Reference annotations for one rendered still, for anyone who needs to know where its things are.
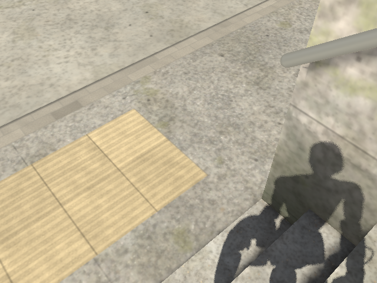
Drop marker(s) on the stairs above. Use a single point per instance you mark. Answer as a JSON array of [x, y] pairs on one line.
[[261, 246]]

